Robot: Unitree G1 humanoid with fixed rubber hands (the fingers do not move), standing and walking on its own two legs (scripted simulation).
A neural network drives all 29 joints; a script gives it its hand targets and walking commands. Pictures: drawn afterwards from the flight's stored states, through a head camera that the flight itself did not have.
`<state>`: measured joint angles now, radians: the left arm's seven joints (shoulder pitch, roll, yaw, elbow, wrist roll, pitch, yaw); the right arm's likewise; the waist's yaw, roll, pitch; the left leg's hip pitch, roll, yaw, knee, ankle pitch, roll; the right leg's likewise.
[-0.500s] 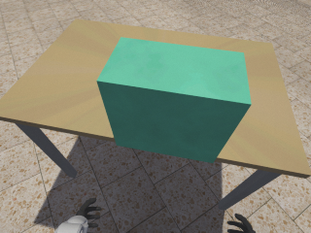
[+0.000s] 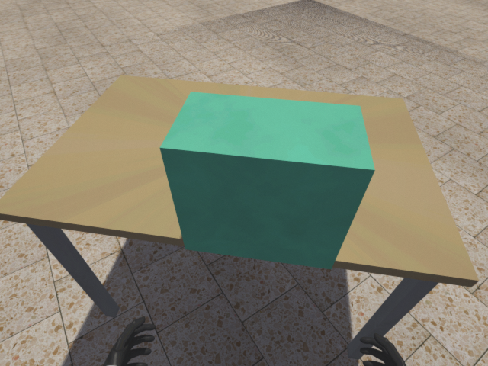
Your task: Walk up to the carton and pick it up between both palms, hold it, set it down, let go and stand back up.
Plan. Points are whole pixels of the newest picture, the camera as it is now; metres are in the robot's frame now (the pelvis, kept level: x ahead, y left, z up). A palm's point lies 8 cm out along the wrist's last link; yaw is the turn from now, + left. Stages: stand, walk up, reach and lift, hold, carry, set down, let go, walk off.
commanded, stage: let go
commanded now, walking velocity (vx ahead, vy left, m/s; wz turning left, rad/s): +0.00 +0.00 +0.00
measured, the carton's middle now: (264, 184) +0.44 +0.00 +0.07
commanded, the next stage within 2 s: stand in 0.26 s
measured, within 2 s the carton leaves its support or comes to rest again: neither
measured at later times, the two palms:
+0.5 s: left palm out of the picture +0.13 +0.24 -0.11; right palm out of the picture +0.11 -0.23 -0.12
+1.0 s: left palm out of the picture +0.02 +0.25 -0.14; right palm out of the picture +0.02 -0.20 -0.14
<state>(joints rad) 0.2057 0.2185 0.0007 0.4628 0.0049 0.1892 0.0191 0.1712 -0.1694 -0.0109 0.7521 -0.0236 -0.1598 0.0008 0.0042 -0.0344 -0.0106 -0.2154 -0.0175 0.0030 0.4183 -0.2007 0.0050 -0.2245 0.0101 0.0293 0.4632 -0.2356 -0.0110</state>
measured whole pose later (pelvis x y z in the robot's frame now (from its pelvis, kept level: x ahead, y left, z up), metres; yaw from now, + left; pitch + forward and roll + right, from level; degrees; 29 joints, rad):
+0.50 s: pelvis +0.04 +0.01 +0.00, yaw +0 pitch +3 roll -1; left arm 0.35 0.19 0.01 0.65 0.05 -0.07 0.00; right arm 0.28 -0.21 -0.04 0.85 -0.05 -0.05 0.03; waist 0.01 0.01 -0.05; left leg -0.27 0.00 0.01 0.52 -0.30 0.02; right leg -0.24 0.02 0.03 0.49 -0.30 0.00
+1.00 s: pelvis +0.03 +0.03 +0.00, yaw -1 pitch +0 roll +0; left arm 0.41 0.15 0.02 0.98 0.03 -0.03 0.04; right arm 0.33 -0.16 -0.04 1.07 -0.03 -0.01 -0.02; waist 0.00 0.00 -0.01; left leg -0.18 -0.03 0.03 0.47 -0.28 0.04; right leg -0.17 0.00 0.06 0.46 -0.28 0.02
